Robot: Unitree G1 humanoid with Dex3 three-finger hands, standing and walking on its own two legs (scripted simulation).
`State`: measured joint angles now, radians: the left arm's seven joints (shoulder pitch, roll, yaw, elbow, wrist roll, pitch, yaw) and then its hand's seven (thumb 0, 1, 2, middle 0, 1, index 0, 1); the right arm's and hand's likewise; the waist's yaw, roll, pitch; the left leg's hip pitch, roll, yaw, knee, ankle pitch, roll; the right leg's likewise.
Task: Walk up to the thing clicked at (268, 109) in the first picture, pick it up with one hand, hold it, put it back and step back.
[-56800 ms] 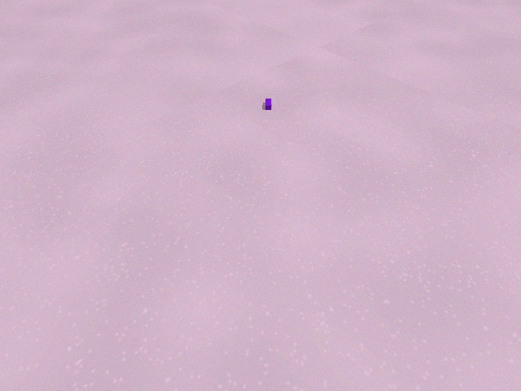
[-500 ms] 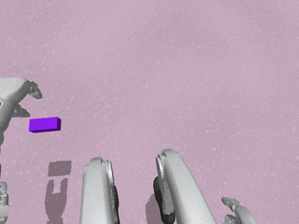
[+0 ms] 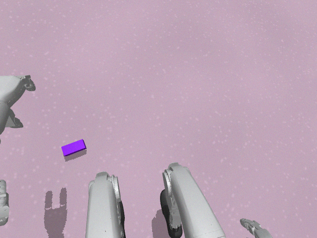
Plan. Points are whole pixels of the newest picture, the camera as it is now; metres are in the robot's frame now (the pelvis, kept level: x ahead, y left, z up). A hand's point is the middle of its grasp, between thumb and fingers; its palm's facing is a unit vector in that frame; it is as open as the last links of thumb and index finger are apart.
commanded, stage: go down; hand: left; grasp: from above
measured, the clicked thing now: (74, 147) +0.46 +0.28 -0.51
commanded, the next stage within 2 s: none
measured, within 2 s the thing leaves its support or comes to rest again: neither
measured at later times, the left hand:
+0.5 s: hand (5, 99) +0.48 +0.33 -0.05, palm faces -0.43 -0.01 -0.90, open 12.3 cm
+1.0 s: hand (1, 92) +0.50 +0.33 -0.05, palm faces -0.44 -0.02 -0.90, open 13.1 cm
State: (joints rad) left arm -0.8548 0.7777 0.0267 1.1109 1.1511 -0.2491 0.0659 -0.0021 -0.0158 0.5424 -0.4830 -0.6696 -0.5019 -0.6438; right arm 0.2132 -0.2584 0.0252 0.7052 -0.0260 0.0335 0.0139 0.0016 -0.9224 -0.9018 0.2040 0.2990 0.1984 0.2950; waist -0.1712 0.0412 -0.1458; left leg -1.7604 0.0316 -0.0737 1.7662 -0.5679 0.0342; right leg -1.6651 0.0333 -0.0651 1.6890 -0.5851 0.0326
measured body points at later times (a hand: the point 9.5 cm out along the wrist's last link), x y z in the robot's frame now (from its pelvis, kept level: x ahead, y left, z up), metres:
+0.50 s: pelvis +0.01 +0.01 +0.02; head +0.20 +0.07 +0.42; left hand +0.50 +0.32 +0.00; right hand +0.07 -0.26 -0.09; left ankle +0.09 +0.10 -0.49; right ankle +0.09 -0.14 -0.49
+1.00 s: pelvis +0.02 +0.01 +0.02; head +0.22 +0.07 +0.42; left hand +0.52 +0.33 +0.00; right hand +0.06 -0.26 -0.09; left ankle +0.09 +0.10 -0.49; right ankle +0.09 -0.14 -0.49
